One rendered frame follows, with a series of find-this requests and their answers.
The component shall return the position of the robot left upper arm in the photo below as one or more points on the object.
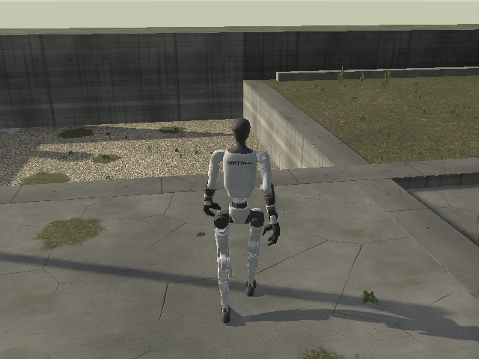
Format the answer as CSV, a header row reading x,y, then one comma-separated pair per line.
x,y
214,166

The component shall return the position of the robot left forearm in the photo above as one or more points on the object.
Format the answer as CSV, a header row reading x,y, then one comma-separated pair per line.
x,y
208,196

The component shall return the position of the robot right foot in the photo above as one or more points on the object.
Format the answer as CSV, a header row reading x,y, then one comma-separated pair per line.
x,y
250,290

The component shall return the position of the robot right upper arm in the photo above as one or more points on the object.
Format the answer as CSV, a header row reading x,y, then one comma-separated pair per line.
x,y
265,171

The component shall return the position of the robot right forearm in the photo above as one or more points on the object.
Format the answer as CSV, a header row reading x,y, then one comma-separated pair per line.
x,y
271,206

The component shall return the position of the robot right hand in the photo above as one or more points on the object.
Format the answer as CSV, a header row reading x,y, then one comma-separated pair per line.
x,y
276,232

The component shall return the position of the humanoid robot head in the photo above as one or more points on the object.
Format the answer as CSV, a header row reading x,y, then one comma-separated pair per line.
x,y
241,129

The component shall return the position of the robot left hand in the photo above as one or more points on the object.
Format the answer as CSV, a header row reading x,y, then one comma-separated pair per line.
x,y
213,206

